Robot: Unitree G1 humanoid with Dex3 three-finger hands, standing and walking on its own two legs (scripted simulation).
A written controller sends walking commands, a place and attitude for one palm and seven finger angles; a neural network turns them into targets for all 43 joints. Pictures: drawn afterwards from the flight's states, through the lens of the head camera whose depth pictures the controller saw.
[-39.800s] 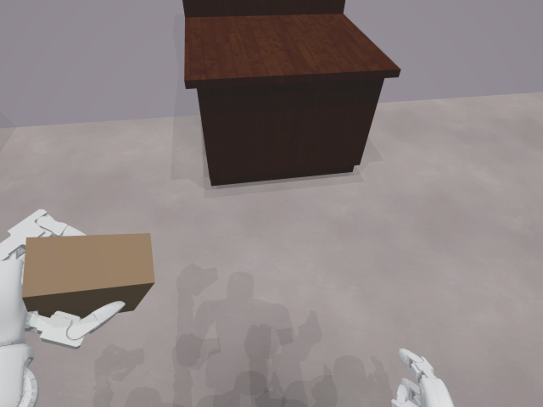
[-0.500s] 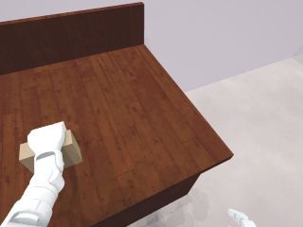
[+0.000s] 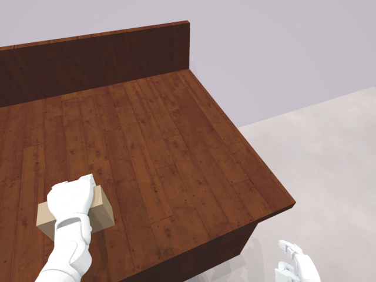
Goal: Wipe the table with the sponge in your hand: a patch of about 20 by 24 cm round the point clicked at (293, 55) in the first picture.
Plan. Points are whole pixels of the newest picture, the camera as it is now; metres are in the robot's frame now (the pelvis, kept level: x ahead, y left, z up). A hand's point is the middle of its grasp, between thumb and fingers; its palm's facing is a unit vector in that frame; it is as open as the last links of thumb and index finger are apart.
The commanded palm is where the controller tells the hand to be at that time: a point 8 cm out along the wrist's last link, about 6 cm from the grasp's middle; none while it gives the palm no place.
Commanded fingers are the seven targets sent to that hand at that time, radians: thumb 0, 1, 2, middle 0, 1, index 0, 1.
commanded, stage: wipe back along the first lane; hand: left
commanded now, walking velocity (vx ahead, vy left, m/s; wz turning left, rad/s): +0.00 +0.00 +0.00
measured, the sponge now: (81, 218) +0.26 +0.29 -0.06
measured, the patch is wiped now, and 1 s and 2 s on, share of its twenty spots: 1.00 1.00 1.00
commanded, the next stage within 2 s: lift the sponge slowly off the table in 0.92 s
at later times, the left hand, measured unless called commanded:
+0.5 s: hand (86, 223) +0.24 +0.26 -0.03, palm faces -0.08 -0.03 -1.00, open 9.7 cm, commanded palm +0.20 +0.23 +0.00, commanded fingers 0.00 0.10 1.30 -1.20 -1.60 -1.20 -1.60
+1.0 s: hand (87, 224) +0.24 +0.26 -0.03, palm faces -0.08 -0.03 -1.00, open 9.7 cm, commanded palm +0.20 +0.24 +0.00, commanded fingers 0.00 0.10 1.30 -1.20 -1.60 -1.20 -1.60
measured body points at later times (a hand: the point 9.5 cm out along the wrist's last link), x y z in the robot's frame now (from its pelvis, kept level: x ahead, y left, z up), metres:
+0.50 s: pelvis -0.01 -0.02 +0.00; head +0.00 -0.03 +0.45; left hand +0.24 +0.26 +0.03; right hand +0.20 -0.24 -0.10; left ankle -0.02 +0.07 -0.72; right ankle +0.00 -0.13 -0.72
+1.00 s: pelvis -0.01 -0.02 +0.00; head +0.00 -0.04 +0.45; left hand +0.24 +0.25 +0.03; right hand +0.18 -0.26 -0.10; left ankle -0.02 +0.07 -0.72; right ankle +0.00 -0.13 -0.72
